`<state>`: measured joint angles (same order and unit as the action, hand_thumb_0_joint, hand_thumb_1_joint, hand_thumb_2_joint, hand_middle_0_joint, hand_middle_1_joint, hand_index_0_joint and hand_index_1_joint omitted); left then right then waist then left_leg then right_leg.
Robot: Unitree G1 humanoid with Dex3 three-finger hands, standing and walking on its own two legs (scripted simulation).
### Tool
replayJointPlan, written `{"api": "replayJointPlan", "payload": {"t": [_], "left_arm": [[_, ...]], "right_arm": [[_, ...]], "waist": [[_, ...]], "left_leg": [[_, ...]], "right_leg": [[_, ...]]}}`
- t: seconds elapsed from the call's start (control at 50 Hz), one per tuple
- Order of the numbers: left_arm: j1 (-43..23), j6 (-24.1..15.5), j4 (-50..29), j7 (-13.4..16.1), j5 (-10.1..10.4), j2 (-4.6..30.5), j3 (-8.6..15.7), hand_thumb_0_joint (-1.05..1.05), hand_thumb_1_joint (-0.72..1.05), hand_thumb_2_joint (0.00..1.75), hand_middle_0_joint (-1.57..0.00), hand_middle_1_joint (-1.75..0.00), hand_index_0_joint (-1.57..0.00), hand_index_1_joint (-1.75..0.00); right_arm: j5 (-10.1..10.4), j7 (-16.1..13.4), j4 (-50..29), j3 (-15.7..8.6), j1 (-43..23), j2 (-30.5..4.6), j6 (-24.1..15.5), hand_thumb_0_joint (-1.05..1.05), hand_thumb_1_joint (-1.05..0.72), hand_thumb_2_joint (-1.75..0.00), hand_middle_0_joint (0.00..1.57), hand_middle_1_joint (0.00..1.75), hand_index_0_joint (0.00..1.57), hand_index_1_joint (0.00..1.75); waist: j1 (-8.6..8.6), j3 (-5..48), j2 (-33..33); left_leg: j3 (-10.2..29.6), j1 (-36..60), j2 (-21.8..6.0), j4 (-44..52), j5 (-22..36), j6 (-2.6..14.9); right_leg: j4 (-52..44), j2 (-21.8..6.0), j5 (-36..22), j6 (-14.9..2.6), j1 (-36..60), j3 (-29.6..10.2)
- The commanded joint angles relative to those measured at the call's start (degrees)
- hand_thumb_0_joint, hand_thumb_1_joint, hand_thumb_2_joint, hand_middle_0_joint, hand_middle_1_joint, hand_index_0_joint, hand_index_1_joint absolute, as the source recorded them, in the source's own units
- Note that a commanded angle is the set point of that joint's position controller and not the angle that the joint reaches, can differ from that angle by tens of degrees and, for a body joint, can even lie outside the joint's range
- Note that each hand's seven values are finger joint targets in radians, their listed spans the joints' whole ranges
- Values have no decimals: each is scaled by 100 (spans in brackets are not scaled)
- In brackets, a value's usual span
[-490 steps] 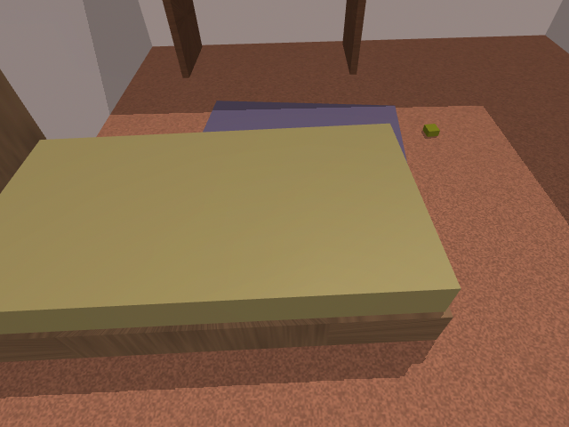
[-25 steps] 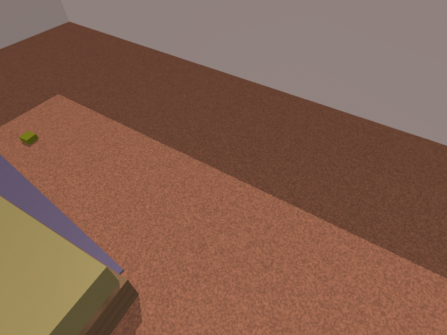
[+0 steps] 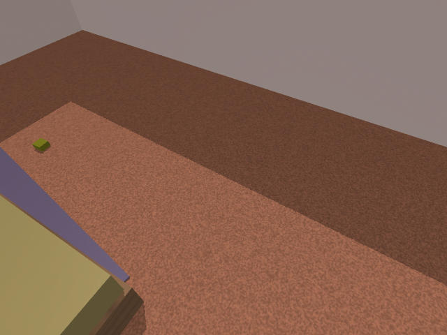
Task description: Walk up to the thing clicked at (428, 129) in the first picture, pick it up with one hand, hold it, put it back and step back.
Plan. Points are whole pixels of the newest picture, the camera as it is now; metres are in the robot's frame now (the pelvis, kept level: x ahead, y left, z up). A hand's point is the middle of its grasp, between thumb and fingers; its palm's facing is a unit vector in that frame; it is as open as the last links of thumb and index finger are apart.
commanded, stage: walk up
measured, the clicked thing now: (41, 144) +1.36 +1.27 -0.76
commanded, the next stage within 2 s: stand in 0.20 s
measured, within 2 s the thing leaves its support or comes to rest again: neither
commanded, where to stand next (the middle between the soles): +0.05 -0.01 m, yaw -2 degrees
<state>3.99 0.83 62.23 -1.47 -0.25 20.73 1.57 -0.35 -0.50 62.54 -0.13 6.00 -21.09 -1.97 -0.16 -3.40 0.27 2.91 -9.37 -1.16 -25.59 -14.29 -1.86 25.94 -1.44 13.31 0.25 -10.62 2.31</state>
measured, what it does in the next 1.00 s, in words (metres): stands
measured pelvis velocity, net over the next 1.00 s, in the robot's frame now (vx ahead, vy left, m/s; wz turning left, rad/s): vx -0.01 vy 0.00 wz -0.01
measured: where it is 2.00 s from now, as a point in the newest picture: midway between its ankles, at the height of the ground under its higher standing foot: outside the picture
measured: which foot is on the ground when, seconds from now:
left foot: down 0.00-1.00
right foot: down 0.00-1.00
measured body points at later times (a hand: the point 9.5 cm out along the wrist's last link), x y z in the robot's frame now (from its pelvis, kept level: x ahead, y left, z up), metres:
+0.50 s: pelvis -0.01 +0.00 +0.01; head +0.00 -0.01 +0.46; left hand +0.09 +0.30 -0.12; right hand +0.08 -0.30 -0.13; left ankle +0.00 +0.14 -0.74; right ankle +0.01 -0.12 -0.74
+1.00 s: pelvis -0.01 +0.00 +0.01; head +0.00 +0.00 +0.46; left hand +0.06 +0.30 -0.13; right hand +0.04 -0.31 -0.13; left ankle +0.00 +0.14 -0.74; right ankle +0.01 -0.12 -0.74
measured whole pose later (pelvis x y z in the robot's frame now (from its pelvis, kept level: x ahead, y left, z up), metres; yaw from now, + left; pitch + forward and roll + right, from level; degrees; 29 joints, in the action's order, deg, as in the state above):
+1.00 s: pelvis -0.01 +0.00 +0.01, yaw -1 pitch -2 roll +0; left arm 6.3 -0.5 65.5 -0.8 -0.4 20.3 0.2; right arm -0.6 1.0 66.5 -0.5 7.3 -20.5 0.0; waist 0.2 -3.6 -0.1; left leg 2.1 -6.8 -1.4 -18.8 -9.8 -2.1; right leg 19.7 -1.2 8.8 0.3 -8.6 1.6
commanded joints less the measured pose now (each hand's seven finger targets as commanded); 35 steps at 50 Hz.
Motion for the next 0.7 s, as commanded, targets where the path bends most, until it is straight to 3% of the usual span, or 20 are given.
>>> {"api": "replayJointPlan", "payload": {"t": [0.0, 0.08, 0.16, 0.18, 0.26, 0.36, 0.4, 0.48, 0.56, 0.66, 0.68], "left_arm": [[-282, -98, -315, 63, -3, 1192, 250, 0, 90, 90, -20, -30, -20, -30], [-315, -95, -264, 62, -3, 1192, 265, 0, 90, 90, -20, -30, -20, -30], [-301, -78, -224, 53, -24, 1191, 265, 0, 90, 90, -20, -30, -20, -30], [-385, -152, -180, 85, 6, 1147, 183, 0, 90, 90, -20, -30, -20, -30], [-328, -237, -88, 132, 14, 1189, 172, 0, 90, 90, -20, -30, -20, -30], [-337, -255, -11, 157, 8, 1193, 131, 0, 90, 90, -20, -30, -20, -30], [-307, -269, -16, 163, 11, 1181, 121, 0, 90, 90, -20, -30, -20, -30], [-249, -277, 12, 169, 12, 1174, 102, 0, 90, 90, -20, -30, -20, -30], [-287, -265, -4, 173, -2, 1204, 101, 0, 90, 90, -20, -30, -20, -30], [-225, -235, 13, 157, -25, 1280, 117, 0, 90, 90, -20, -30, -20, -30], [-236, -245, -10, 155, -34, 1258, 115, 0, 90, 90, -20, -30, -20, -30]], "right_arm": [[-25, -111, -269, -248, -164, -1290, -128, 0, -90, -90, 20, 30, 20, 30], [-24, -110, -224, -228, -182, -1253, -134, 0, -90, -90, 20, 30, 20, 30], [-23, -111, -202, -235, -250, -1261, -112, 0, -90, -90, 20, 30, 20, 30], [-24, -70, -196, -206, -477, -1144, -52, 0, -90, -90, 20, 30, 20, 30], [10, -39, -143, -207, -412, -1177, -20, 0, -90, -90, 20, 30, 20, 30], [13, -7, -67, -200, -405, -1158, 35, 0, -90, -90, 20, 30, 20, 30], [-2, -1, -65, -198, -395, -1155, 32, 0, -90, -90, 20, 30, 20, 30], [2, 10, -30, -205, -403, -1147, 30, 0, -90, -90, 20, 30, 20, 30], [-10, 23, -29, -219, -427, -1147, 41, 0, -90, -90, 20, 30, 20, 30], [-30, 63, 14, -235, -290, -1114, 71, 0, -90, -90, 20, 30, 20, 30], [-37, 71, -14, -248, -309, -1141, 70, 0, -90, -90, 20, 30, 20, 30]], "waist": [[-14, 561, 52], [-21, 647, 22], [-19, 495, 23], [-43, 432, -243], [-6, 689, -137], [15, 609, -28], [17, 715, 19], [8, 671, 6], [13, 485, 32], [7, 64, 140], [4, 159, 62]], "left_leg": [[274, -33, -505, 500, 1187, 349], [229, 72, -509, 556, 1375, 313], [256, -2, -494, 645, 1063, 328], [323, 16, -533, 725, 1245, 234], [317, 266, -596, 719, 1662, 214], [313, 247, -574, 865, 1310, 212], [274, 351, -594, 853, 1516, 215], [277, 469, -596, 908, 1475, 193], [274, 343, -585, 989, 966, 214], [293, -22, -465, 1097, -2, 219], [283, 64, -487, 1058, 85, 250]], "right_leg": [[-558, -615, -833, -263, 423, -545], [-575, -607, -954, -239, 485, -534], [-703, -588, -699, -209, 447, -544], [-798, -608, -801, -173, 457, -651], [-760, -633, -1415, -144, 730, -614], [-907, -609, -1155, -114, 714, -584], [-882, -633, -1410, -115, 751, -584], [-944, -621, -1344, -113, 637, -581], [-1038, -604, -808, -107, 486, -612], [-1294, -585, 616, -78, 80, -735], [-1281, -599, 505, -86, 80, -745]]}}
